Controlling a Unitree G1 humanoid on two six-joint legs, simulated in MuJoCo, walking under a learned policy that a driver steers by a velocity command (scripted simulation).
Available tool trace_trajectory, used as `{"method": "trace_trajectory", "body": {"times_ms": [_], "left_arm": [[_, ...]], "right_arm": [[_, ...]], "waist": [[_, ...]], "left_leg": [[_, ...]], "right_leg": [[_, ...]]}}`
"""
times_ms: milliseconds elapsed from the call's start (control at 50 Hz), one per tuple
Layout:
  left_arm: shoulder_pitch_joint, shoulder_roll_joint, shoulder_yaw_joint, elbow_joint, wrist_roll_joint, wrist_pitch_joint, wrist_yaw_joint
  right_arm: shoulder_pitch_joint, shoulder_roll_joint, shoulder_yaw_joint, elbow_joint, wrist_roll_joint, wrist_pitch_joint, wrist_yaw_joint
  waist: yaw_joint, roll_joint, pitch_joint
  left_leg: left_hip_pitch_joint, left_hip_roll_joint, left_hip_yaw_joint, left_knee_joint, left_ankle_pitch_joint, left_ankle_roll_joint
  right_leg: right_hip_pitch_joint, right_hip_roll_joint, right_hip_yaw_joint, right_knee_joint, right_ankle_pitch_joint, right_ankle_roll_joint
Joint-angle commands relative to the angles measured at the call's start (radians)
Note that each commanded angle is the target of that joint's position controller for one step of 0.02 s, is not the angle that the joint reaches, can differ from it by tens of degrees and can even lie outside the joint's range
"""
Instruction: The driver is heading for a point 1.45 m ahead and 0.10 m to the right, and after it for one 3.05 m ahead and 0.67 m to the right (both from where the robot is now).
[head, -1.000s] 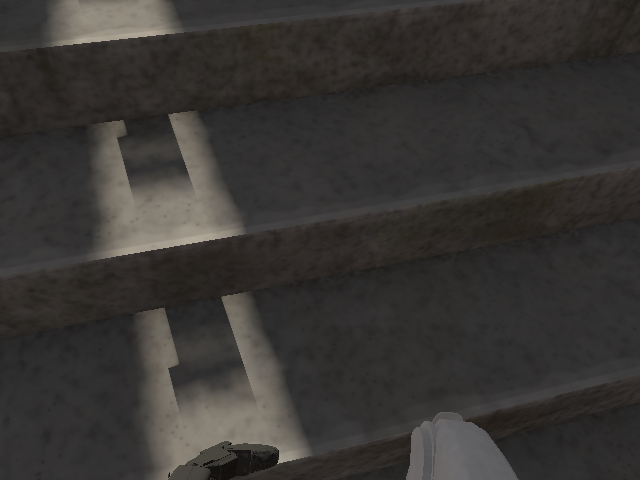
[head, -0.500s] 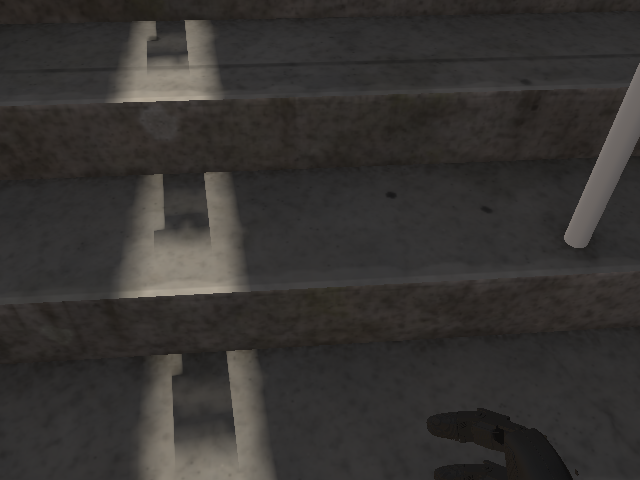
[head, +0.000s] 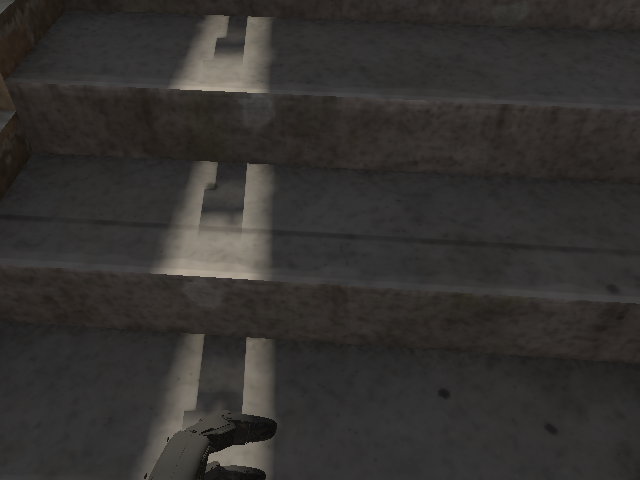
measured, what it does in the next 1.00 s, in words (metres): climbs: left foot 0.17 m higher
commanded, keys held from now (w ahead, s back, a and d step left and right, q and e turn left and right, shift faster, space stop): w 1.00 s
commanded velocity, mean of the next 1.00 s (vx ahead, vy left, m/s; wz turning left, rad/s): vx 0.50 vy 0.00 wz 0.12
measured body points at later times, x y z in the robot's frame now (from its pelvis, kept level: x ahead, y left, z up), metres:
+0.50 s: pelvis +0.24 -0.03 +0.15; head +0.24 -0.02 +0.60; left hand +0.09 +0.08 +0.00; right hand +0.46 -0.17 +0.04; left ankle +0.38 +0.12 -0.28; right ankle +0.14 -0.13 -0.58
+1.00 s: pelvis +0.53 +0.03 +0.31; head +0.52 +0.02 +0.76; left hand +0.73 +0.23 +0.24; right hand +0.45 -0.18 +0.16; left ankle +0.50 +0.13 -0.42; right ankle +0.61 -0.09 -0.10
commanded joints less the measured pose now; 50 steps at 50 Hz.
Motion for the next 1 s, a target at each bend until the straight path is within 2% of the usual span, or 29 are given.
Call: {"method": "trace_trajectory", "body": {"times_ms": [20, 40, 60, 80, 100, 140, 180, 280, 380, 500, 520, 540, 560, 580, 600, 640, 660, 680, 700, 720, 780, 800, 820, 840, 860, 880, 900, 980, 1000], "left_arm": [[0.188, 0.239, 0.096, -0.026, -0.001, -0.023, 0.014], [0.436, 0.271, 0.101, 0.033, 0.005, -0.021, 0.017], [0.619, 0.299, 0.106, 0.101, 0.039, -0.005, 0.018], [0.6, 0.309, 0.109, 0.171, 0.027, -0.042, 0.024], [0.446, 0.293, 0.118, 0.172, -0.011, -0.061, 0.03], [0.321, 0.048, 0.07, 0.216, -0.003, -0.058, 0.036], [0.237, -0.03, 0.057, 0.233, -0.004, -0.061, 0.048], [0.351, 0.022, 0.066, 0.286, 0.052, -0.069, 0.002], [0.646, -0.006, 0.039, 0.406, 0.095, -0.067, -0.001], [0.835, -0.02, 0.021, 0.492, 0.111, -0.081, 0.002], [0.77, -0.021, 0.02, 0.457, 0.077, -0.078, -0.019], [0.767, -0.013, 0.019, 0.46, 0.044, -0.076, -0.048], [0.719, 0.041, 0.03, 0.408, -0.002, -0.096, -0.051], [0.739, 0.08, 0.032, 0.406, -0.016, -0.11, -0.054], [0.726, 0.193, 0.102, 0.414, -0.101, -0.111, 0.061], [0.784, 0.253, 0.121, 0.419, -0.094, -0.115, 0.105], [0.824, 0.161, 0.118, 0.381, -0.114, -0.139, 0.092], [0.735, 0.157, 0.13, 0.325, -0.096, -0.147, 0.067], [0.568, 0.115, 0.155, 0.248, -0.082, -0.146, 0.034], [0.514, 0.039, 0.152, 0.176, -0.058, -0.137, 0.028], [0.379, -0.038, 0.135, 0.01, -0.027, -0.11, 0.055], [0.393, -0.08, 0.116, -0.012, -0.024, -0.093, 0.059], [0.389, -0.002, 0.11, 0.097, -0.045, -0.053, 0.009], [0.443, 0.011, 0.113, 0.097, -0.033, -0.043, -0.023], [0.473, -0.081, 0.102, 0.003, -0.024, -0.046, 0.04], [0.409, -0.024, 0.112, 0.007, -0.042, -0.046, 0.069], [0.347, -0.035, 0.107, 0.002, -0.069, -0.043, 0.093], [0.072, -0.049, 0.085, -0.174, -0.055, -0.027, 0.099], [0.058, 0.061, 0.064, -0.138, -0.036, 0.0, 0.032]], "right_arm": [[-0.065, -0.277, -0.093, -0.089, 0.008, -0.045, -0.009], [0.093, -0.111, -0.066, -0.077, -0.044, -0.045, 0.009], [0.004, -0.124, -0.093, -0.015, -0.012, -0.007, 0.03], [-0.109, -0.11, -0.103, -0.047, 0.0, 0.0, 0.026], [-0.151, -0.138, -0.112, -0.046, 0.002, 0.008, 0.003], [-0.23, -0.096, -0.094, -0.087, -0.013, 0.024, -0.034], [-0.238, -0.067, -0.083, -0.091, -0.012, 0.058, -0.04], [-0.365, -0.123, -0.067, -0.142, -0.007, 0.069, -0.023], [-0.52, -0.09, -0.024, -0.216, 0.002, 0.075, -0.047], [-0.879, -0.099, 0.016, -0.414, 0.001, 0.115, -0.053], [-0.932, -0.064, 0.025, -0.434, -0.029, 0.152, -0.028], [-1.042, -0.048, 0.038, -0.471, -0.029, 0.181, -0.009], [-0.948, -0.028, 0.03, -0.443, -0.028, 0.178, 0.014], [-0.901, -0.055, 0.017, -0.413, -0.027, 0.169, 0.017], [-0.593, -0.035, 0.005, -0.339, 0.036, 0.113, -0.052], [-0.297, -0.04, -0.029, -0.247, 0.076, 0.061, -0.095], [-0.221, -0.088, -0.053, -0.23, 0.059, 0.051, -0.112], [-0.114, -0.22, -0.107, -0.214, 0.017, 0.073, -0.117], [-0.146, -0.313, -0.139, -0.211, 0.009, 0.095, -0.111], [-0.264, -0.335, -0.152, -0.208, 0.017, 0.079, -0.096], [-0.304, -0.058, -0.09, -0.096, -0.007, 0.027, -0.092], [-0.301, -0.019, -0.082, -0.064, -0.012, 0.018, -0.1], [-0.36, -0.018, -0.056, -0.089, -0.071, 0.033, -0.047], [-0.367, -0.04, -0.06, -0.098, -0.071, 0.03, -0.026], [-0.262, -0.068, -0.083, -0.038, 0.011, 0.009, -0.071], [-0.228, -0.032, -0.063, -0.024, 0.019, -0.007, -0.086], [-0.154, -0.04, -0.059, -0.001, 0.001, -0.024, -0.092], [-0.058, -0.137, -0.083, 0.027, -0.006, -0.048, -0.082], [-0.033, -0.05, -0.043, 0.044, -0.17, 0.002, -0.028]], "waist": [[0.193, 0.035, -0.142], [0.215, -0.278, -0.413], [0.316, -0.349, -0.222], [0.285, -0.308, 0.019], [0.194, -0.274, 0.107], [0.106, -0.035, 0.062], [0.037, -0.066, 0.085], [0.052, -0.069, 0.104], [0.119, -0.074, 0.146], [0.189, -0.078, 0.145], [0.166, -0.092, 0.159], [0.174, -0.135, 0.167], [0.114, -0.211, 0.159], [0.106, -0.207, 0.135], [0.042, -0.083, 0.226], [-0.096, -0.186, 0.04], [-0.091, -0.188, -0.039], [-0.152, -0.087, -0.107], [-0.148, 0.055, -0.161], [-0.043, -0.012, -0.122], [0.091, -0.029, 0.091], [0.14, -0.055, 0.14], [0.083, -0.157, 0.205], [0.128, -0.112, 0.186], [0.221, 0.026, 0.132], [0.173, -0.069, 0.139], [0.133, -0.033, 0.15], [0.085, -0.018, 0.22], [0.062, -0.026, 0.145]], "left_leg": [[-0.194, 0.074, -0.009, 0.321, 1.323, 0.099], [-0.571, -0.076, -0.031, 0.631, 0.64, 0.07], [-0.812, -0.156, -0.129, 1.132, 0.25, 0.045], [-0.973, -0.117, -0.116, 1.375, 0.338, 0.064], [-0.975, -0.066, -0.041, 1.444, 0.381, 0.067], [-0.919, -0.038, -0.026, 1.499, 0.417, 0.127], [-0.957, -0.036, -0.044, 1.523, 0.364, 0.165], [-1.147, -0.02, 0.047, 1.563, 0.352, 0.179], [-1.56, -0.003, 0.045, 1.83, 0.25, 0.233], [-1.531, 0.145, 0.228, 1.389, 0.275, 0.212], [-1.289, 0.159, 0.311, 1.206, 0.289, 0.203], [-1.069, 0.13, 0.287, 1.139, 0.076, 0.183], [-0.902, 0.075, 0.362, 1.136, 0.022, 0.153], [-0.854, 0.027, 0.39, 1.11, -0.022, 0.139], [-0.7, -0.027, 0.538, 0.929, -0.262, 0.119], [-0.305, -0.097, 0.443, 0.679, -0.178, 0.136], [-0.009, 0.02, 0.165, 0.704, -0.207, 0.205], [0.06, 0.192, -0.286, 0.396, -0.483, 0.266], [-0.014, 0.295, -0.677, -0.006, -0.496, 0.334], [-0.085, 0.317, -0.616, -0.042, -0.465, 0.293], [-0.359, 0.269, -0.3, 0.058, -0.378, 0.19], [-0.431, 0.258, -0.214, 0.047, -0.285, 0.157], [-0.483, 0.237, -0.184, 0.029, -0.159, 0.211], [-0.481, 0.22, -0.15, 0.007, -0.118, 0.214], [-0.37, 0.24, -0.004, -0.008, -0.12, 0.148], [-0.363, 0.215, 0.065, -0.021, 0.02, 0.13], [-0.331, 0.236, 0.072, -0.044, 0.116, 0.16], [-0.14, 0.223, 0.093, -0.16, -0.079, 0.155], [-0.06, 0.194, 0.048, -0.06, -0.079, 0.132]], "right_leg": [[0.782, 0.012, 0.128, -0.323, 0.39, -0.111], [1.209, -0.224, 0.725, -0.656, 0.208, -0.318], [1.088, -0.317, 1.181, -0.963, -0.309, -0.337], [0.903, -0.272, 1.076, -0.99, -0.649, -0.237], [0.732, -0.268, 0.898, -0.926, -0.556, -0.213], [0.617, -0.251, 0.63, -0.885, -0.222, -0.2], [0.569, -0.187, 0.474, -0.956, -0.07, -0.169], [0.689, -0.137, 0.194, -1.074, 0.119, -0.165], [1.004, -0.189, 0.218, -1.09, 0.124, -0.177], [1.086, -0.222, 0.177, -1.235, 0.239, -0.17], [0.926, -0.208, 0.096, -1.312, 0.319, -0.184], [0.751, -0.225, 0.084, -1.375, 0.338, -0.181], [0.758, -0.232, 0.027, -1.367, 0.569, -0.192], [0.834, -0.239, 0.012, -1.313, 0.816, -0.196], [0.948, -0.208, -0.031, -1.228, 1.23, -0.133], [1.027, -0.259, -0.008, -0.808, 1.585, -0.076], [0.68, -0.173, -0.008, -0.581, 1.468, -0.039], [0.506, -0.034, 0.004, -0.252, 1.02, -0.001], [0.463, 0.097, 0.081, 0.222, 0.239, 0.012], [0.393, 0.037, 0.204, 0.455, 0.251, 0.006], [0.194, 0.003, 0.221, 0.621, 0.263, -0.068], [0.159, 0.011, 0.238, 0.653, 0.284, -0.077], [0.036, 0.031, 0.36, 0.654, 0.432, -0.178], [-0.005, 0.028, 0.357, 0.651, 0.455, -0.207], [0.031, 0.043, 0.256, 0.603, 0.279, -0.094], [0.016, 0.038, 0.224, 0.572, 0.326, -0.06], [-0.062, 0.072, 0.154, 0.757, 0.281, -0.037], [-0.354, 0.021, 0.141, 0.874, 0.056, -0.054], [-0.52, -0.023, 0.278, 0.791, 0.277, -0.209]]}}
